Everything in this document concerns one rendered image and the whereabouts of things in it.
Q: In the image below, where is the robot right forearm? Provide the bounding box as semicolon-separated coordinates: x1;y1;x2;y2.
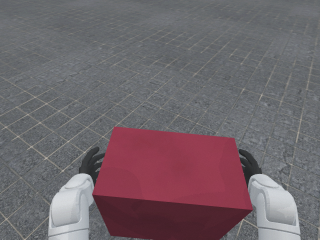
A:
248;174;301;240

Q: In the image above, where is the robot left hand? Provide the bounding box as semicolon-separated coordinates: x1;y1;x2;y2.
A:
79;147;105;187

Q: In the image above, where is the robot right hand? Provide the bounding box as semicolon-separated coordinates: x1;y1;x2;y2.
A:
238;149;262;189

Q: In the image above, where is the carton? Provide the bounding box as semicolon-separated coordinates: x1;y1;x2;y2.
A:
92;126;253;240

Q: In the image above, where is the robot left forearm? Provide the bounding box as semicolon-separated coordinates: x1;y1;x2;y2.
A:
48;173;94;240

